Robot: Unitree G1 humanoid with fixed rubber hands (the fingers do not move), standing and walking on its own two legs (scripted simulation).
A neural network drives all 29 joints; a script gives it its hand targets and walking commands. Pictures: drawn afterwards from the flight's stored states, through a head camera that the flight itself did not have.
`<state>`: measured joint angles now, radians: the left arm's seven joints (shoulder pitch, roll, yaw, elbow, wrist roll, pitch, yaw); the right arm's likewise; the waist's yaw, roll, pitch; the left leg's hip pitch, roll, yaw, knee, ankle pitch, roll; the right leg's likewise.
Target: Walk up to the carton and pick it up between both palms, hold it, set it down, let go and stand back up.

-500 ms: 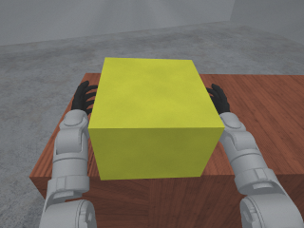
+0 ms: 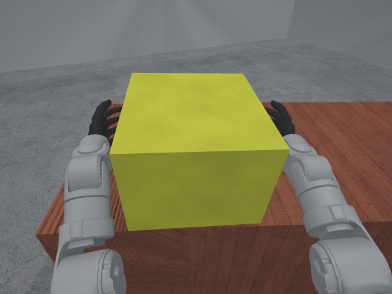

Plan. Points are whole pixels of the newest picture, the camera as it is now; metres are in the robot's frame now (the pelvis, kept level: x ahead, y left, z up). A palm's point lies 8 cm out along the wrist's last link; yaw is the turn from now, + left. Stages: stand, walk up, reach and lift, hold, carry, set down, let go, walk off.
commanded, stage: reach and lift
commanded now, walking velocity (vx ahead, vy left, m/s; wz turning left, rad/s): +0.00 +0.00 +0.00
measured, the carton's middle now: (192, 143) +0.41 +0.00 +0.17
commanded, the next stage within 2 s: hold in 0.78 s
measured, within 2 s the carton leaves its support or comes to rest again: neither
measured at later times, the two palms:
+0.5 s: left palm (100, 133) +0.38 +0.19 +0.22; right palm (283, 130) +0.37 -0.18 +0.22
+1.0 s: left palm (97, 125) +0.37 +0.18 +0.24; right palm (288, 119) +0.37 -0.18 +0.24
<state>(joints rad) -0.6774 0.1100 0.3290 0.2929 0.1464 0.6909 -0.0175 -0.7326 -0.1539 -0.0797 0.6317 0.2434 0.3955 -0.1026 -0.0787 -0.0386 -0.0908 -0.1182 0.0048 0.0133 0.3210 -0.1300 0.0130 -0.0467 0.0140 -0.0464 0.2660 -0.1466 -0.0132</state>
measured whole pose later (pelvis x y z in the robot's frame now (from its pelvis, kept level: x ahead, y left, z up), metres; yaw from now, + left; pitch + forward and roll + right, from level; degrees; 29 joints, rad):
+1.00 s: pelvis +0.01 -0.01 +0.00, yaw +0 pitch -4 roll -1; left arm -0.69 0.13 0.32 0.18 0.14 0.83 -0.01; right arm -0.79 -0.21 -0.02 0.56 0.34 0.52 -0.15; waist -0.08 -0.03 -0.13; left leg -0.12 0.02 0.00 0.35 -0.16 0.00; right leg -0.03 0.03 -0.03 0.26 -0.16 -0.02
